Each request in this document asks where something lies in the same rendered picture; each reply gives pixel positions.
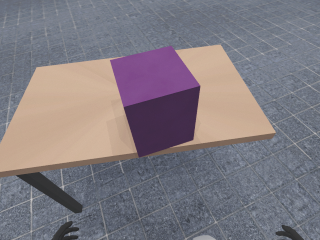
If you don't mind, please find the table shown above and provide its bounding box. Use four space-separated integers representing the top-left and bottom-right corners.
0 44 276 214

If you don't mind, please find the right robot hand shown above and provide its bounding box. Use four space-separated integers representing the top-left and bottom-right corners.
275 225 304 240

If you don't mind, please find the left robot hand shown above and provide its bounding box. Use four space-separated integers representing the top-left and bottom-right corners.
51 221 79 240

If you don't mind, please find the carton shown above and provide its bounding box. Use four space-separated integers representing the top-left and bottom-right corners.
110 46 201 158

